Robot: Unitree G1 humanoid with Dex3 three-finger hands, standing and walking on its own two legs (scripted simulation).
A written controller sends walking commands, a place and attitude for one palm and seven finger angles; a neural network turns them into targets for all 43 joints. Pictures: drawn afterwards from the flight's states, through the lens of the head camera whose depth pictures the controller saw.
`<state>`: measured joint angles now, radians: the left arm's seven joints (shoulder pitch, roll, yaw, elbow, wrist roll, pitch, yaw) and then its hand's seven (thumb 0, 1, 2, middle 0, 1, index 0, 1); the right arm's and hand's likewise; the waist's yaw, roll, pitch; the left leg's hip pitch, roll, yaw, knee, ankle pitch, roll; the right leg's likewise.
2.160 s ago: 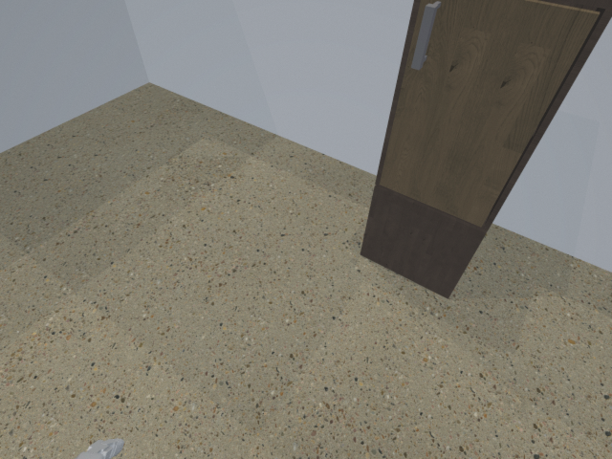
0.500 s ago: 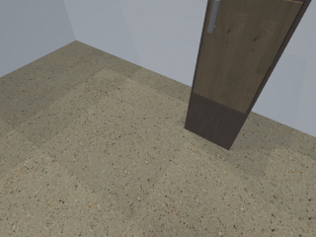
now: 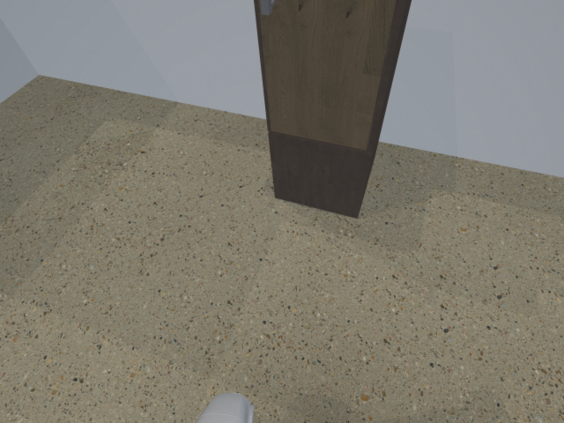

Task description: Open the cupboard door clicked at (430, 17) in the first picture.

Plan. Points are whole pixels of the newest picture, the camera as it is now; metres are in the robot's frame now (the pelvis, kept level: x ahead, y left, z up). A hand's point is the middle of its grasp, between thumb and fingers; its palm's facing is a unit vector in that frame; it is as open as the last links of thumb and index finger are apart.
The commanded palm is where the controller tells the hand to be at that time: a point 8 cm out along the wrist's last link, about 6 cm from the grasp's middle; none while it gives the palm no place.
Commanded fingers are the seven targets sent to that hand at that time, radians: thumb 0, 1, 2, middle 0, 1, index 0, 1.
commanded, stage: turn to face it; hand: left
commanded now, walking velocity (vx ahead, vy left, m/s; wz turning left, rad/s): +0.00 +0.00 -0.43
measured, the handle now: out of the picture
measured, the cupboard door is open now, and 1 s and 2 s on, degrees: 0 0 0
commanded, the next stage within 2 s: take the last steps up to it in 0.42 s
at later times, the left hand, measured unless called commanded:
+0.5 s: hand out of the picture +0.07 +0.27 -0.18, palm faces -0.11 -0.97 -0.20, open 7.4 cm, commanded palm none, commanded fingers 0.00 0.90 0.90 -0.20 -0.30 -0.20 -0.30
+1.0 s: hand (176, 409) +0.15 +0.20 -0.16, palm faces -0.32 -0.93 -0.16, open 7.4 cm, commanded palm none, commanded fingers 0.00 0.90 0.90 -0.20 -0.30 -0.20 -0.30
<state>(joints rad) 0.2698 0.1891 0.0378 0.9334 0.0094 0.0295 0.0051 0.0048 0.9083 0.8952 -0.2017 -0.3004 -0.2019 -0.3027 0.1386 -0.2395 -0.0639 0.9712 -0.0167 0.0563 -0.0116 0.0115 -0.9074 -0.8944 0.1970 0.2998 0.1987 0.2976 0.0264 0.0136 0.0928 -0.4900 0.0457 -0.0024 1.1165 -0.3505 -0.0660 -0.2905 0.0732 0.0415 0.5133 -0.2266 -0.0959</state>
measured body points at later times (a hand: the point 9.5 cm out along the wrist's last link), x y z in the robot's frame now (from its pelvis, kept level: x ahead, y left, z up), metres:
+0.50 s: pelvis -0.02 +0.07 +0.00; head +0.00 +0.11 +0.45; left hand +0.08 +0.32 -0.16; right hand +0.02 -0.19 -0.12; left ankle +0.00 +0.17 -0.74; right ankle +0.01 -0.05 -0.72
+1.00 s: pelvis +0.02 +0.07 +0.00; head +0.02 +0.06 +0.45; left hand +0.17 +0.25 -0.14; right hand -0.17 -0.08 -0.15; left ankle +0.00 +0.17 -0.74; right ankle +0.00 -0.04 -0.73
